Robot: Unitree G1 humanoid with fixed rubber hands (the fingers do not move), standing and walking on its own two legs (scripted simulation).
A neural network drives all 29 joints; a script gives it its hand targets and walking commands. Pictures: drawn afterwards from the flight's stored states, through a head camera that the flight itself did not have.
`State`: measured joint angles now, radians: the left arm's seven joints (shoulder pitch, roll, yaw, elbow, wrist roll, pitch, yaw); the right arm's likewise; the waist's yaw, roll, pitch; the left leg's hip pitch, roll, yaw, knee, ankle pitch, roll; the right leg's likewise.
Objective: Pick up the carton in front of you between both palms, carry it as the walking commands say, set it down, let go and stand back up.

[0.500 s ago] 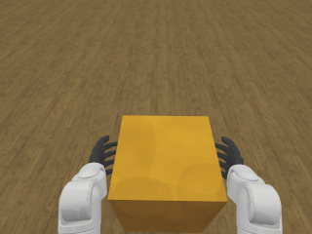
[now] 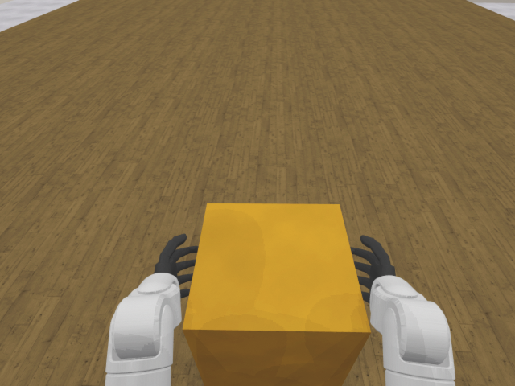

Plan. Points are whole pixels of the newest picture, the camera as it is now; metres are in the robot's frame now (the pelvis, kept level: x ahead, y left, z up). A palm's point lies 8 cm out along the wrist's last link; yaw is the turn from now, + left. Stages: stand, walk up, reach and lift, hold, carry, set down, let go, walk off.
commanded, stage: carry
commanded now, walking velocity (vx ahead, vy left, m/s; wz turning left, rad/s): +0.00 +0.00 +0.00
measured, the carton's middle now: (272, 302) +0.29 +0.00 +0.01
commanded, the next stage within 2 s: hold in 1.68 s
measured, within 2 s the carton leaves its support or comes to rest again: neither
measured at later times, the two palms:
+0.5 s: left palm (174, 286) +0.30 +0.16 +0.03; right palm (362, 291) +0.30 -0.14 +0.03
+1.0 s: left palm (170, 298) +0.27 +0.16 +0.04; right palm (368, 303) +0.27 -0.14 +0.04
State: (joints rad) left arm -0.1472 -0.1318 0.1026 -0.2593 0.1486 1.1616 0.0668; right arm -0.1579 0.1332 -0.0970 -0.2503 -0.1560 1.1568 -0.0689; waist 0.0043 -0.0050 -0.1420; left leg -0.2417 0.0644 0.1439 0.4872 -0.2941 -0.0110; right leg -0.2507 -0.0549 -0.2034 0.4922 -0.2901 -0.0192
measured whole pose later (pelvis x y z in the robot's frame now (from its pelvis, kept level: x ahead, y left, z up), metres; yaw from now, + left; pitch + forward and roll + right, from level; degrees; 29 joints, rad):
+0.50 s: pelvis +0.01 +0.01 +0.00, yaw +0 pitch +3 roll +0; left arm -0.19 -0.14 0.16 0.17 0.25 0.75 0.02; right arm -0.19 0.14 -0.16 0.18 -0.25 0.75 -0.02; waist 0.00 0.00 -0.12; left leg -0.24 0.06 0.16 0.54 -0.35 0.00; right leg -0.25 -0.07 -0.18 0.54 -0.34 0.00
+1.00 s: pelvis -0.02 +0.01 +0.00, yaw +0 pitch +2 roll +0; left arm -0.21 -0.14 0.17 0.18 0.24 0.74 0.02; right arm -0.21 0.14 -0.17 0.18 -0.24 0.73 -0.03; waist 0.00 0.00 -0.11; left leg -0.26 0.06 0.16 0.51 -0.29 0.00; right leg -0.27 -0.06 -0.18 0.51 -0.27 -0.01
